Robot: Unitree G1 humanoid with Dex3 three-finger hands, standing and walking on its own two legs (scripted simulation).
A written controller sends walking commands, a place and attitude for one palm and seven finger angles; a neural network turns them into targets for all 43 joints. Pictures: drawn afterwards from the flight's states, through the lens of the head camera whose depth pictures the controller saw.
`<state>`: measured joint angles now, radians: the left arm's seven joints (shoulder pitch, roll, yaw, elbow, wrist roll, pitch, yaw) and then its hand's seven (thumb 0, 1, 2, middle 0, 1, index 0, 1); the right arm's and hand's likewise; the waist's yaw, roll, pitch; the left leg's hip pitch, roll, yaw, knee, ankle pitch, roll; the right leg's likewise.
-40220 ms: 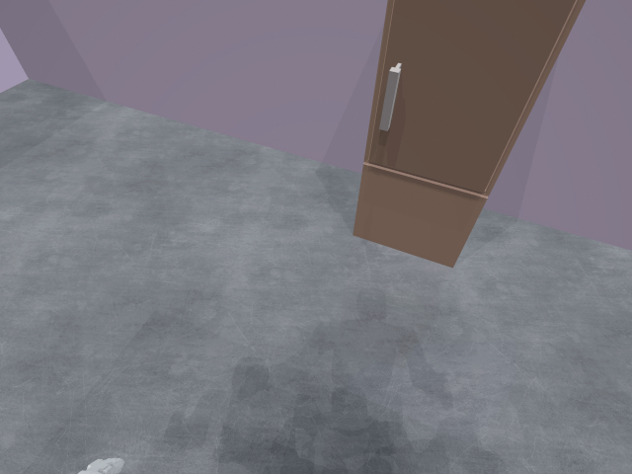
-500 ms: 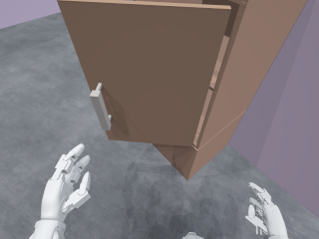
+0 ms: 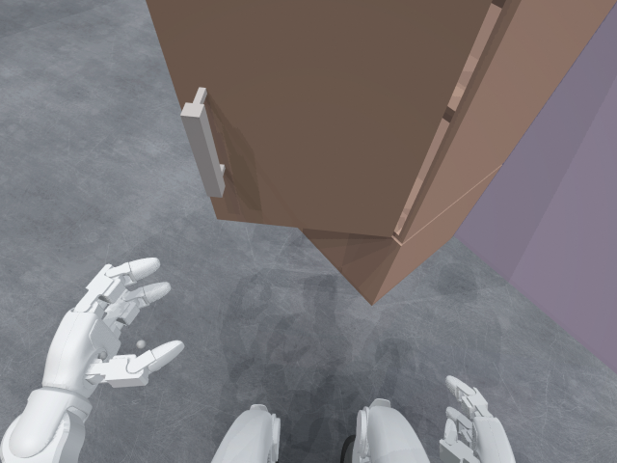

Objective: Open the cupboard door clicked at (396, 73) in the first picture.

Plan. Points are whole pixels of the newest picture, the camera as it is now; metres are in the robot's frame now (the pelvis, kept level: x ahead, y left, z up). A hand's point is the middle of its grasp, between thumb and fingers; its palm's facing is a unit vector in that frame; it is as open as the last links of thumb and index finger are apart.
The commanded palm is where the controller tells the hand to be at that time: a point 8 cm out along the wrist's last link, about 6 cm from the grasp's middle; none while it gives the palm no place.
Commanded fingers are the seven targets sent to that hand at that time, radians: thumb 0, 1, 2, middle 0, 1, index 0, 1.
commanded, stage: raise the hand with hooked fingers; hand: left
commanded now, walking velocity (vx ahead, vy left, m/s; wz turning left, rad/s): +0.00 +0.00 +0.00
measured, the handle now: (209, 145) +0.56 +0.20 +0.02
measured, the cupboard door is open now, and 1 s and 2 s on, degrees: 44 44 44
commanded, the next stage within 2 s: move the hooked fingers beside the handle in 1.32 s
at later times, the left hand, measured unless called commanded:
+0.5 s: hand (101, 325) +0.26 +0.26 +0.03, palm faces -0.03 -1.00 -0.05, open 13.5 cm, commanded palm +0.25 +0.31 +0.04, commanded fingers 0.00 -0.50 0.30 -0.30 -1.20 -0.30 -1.20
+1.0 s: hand (95, 295) +0.30 +0.28 +0.03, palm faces -0.06 -1.00 -0.03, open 14.0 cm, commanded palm +0.27 +0.32 +0.04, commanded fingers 0.00 -0.50 0.30 -0.30 -1.20 -0.30 -1.20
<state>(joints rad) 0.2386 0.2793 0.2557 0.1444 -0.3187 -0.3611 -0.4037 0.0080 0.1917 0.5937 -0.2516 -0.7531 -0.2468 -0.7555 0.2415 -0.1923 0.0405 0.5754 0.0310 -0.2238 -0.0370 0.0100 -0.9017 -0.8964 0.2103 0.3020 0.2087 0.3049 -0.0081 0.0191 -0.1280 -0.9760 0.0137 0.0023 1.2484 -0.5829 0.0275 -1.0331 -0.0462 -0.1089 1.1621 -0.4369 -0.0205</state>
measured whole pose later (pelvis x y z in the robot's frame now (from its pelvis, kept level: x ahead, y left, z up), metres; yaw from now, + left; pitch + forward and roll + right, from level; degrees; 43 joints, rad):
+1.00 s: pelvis +0.01 +0.01 +0.00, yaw -1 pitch +20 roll -3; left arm 0.01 0.43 0.46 0.40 -0.40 -0.36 -0.60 -0.01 -0.50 0.30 -0.30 -1.20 -0.29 -1.20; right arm 0.26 -0.30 0.02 0.54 0.03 -0.21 -0.04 0.01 -0.90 -0.90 0.21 0.30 0.21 0.30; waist -0.02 0.01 -0.14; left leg -1.01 0.02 0.00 1.25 -0.60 0.03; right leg -1.06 -0.03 -0.11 1.15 -0.44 -0.01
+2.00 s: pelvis +0.01 +0.00 +0.00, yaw -1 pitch +23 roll -3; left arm -0.30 0.49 0.47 0.67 -0.31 -0.36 -0.57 -0.01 -0.50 0.30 -0.30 -1.20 -0.30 -1.20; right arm 0.28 -0.30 0.04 0.56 0.03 -0.14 -0.04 0.01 -0.90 -0.90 0.21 0.30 0.21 0.30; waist -0.05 0.01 -0.14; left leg -1.06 0.02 0.01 1.26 -0.60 0.03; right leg -1.12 -0.03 -0.10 1.16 -0.44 -0.02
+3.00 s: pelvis +0.00 +0.01 -0.02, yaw -3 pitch +29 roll -4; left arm -0.89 0.69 0.51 1.16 -0.11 -0.39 -0.48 -0.01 -0.50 0.30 -0.30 -1.20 -0.30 -1.20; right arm 0.33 -0.30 0.08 0.59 0.00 0.04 -0.02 0.00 -0.91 -0.90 0.21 0.30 0.21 0.30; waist -0.18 0.02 -0.11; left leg -1.24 0.04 0.00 1.34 -0.60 0.04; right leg -1.29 -0.02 -0.11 1.21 -0.42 -0.01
